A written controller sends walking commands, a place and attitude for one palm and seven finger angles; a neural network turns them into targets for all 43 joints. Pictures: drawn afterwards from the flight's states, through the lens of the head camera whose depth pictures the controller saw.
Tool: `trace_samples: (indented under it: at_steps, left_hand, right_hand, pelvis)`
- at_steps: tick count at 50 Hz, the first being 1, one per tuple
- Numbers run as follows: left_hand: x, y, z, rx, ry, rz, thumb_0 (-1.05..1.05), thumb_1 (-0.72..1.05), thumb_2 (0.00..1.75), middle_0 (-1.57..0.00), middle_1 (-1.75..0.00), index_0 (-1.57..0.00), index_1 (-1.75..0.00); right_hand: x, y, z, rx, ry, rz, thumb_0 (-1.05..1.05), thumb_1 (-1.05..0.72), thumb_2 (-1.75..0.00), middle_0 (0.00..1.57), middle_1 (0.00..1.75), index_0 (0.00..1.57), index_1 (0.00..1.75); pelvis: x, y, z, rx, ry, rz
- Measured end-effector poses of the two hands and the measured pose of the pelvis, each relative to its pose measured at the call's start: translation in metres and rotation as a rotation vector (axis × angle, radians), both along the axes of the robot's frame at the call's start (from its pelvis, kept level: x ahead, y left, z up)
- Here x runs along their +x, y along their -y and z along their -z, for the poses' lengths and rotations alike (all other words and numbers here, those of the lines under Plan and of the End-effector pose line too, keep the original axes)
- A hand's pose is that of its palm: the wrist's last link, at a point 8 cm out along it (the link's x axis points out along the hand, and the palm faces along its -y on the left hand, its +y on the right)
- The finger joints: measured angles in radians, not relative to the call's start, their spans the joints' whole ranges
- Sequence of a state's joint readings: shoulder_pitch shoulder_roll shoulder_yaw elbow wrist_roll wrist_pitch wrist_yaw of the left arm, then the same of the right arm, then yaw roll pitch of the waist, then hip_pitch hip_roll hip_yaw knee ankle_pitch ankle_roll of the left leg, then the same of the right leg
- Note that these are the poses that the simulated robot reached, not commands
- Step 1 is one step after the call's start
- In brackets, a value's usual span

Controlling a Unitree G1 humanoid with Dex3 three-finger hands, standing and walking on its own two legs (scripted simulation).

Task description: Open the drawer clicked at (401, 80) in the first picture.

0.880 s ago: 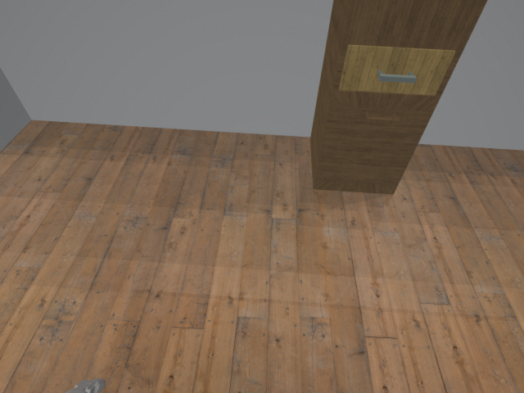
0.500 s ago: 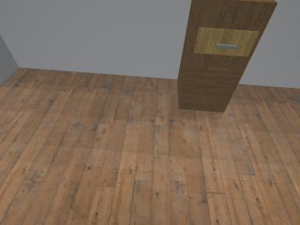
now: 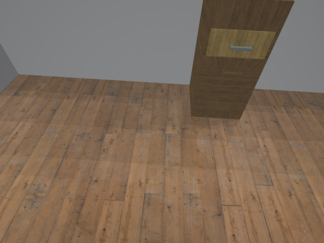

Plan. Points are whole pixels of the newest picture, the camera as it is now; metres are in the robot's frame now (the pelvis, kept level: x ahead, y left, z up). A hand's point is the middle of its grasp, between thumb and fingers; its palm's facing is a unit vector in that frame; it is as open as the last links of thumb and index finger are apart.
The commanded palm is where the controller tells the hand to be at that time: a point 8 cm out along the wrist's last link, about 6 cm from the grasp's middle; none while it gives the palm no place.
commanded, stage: look at it before walking up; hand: left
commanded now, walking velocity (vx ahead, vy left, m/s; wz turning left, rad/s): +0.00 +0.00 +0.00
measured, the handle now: (240, 47) +1.25 -0.44 -0.10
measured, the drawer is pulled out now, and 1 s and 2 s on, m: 0.00 0.00 0.00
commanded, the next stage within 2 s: walk to a spot facing it in 0.56 s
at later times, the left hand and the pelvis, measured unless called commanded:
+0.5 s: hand out of the picture +0.08 +0.24 -0.16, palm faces -0.03 -0.94 -0.33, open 7.4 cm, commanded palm none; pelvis +0.01 +0.00 +0.00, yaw +0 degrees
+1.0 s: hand out of the picture +0.06 +0.19 -0.18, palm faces -0.14 -0.95 -0.28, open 7.4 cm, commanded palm none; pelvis -0.01 -0.02 -0.02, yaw -9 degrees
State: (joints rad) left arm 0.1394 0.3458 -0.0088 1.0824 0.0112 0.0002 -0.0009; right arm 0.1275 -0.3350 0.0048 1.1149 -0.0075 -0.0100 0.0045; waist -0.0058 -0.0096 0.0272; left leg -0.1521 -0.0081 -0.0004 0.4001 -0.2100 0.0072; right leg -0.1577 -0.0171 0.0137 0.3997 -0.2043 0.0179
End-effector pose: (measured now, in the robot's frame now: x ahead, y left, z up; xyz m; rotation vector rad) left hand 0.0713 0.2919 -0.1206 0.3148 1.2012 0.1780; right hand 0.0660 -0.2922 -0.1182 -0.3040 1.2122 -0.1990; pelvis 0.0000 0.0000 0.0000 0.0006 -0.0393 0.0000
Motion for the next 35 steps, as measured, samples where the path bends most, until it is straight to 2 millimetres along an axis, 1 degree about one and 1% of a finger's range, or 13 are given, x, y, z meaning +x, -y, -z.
trace_samples:
  at_steps: [22,35]
  left_hand:
    - [-0.002,0.004,0.001,-0.004,-0.021,-0.007,0.0,0.9,0.9,-0.21,-0.3,-0.2,-0.3]
    - [0.002,0.005,-0.001,0.001,-0.013,-0.008,0.0,0.9,0.9,-0.21,-0.3,-0.2,-0.3]
  right_hand:
    - [0.012,0.004,-0.002,-0.004,0.007,-0.007,0.0,-0.9,-0.9,0.2,0.3,0.2,0.3]
    - [0.018,0.005,-0.003,-0.004,0.02,-0.01,0.0,-0.9,-0.9,0.2,0.3,0.2,0.3]
  pelvis:
    - [0.005,0.003,-0.001,0.001,-0.005,0.0]
    - [0.007,0.005,-0.002,0.001,-0.002,0.003]
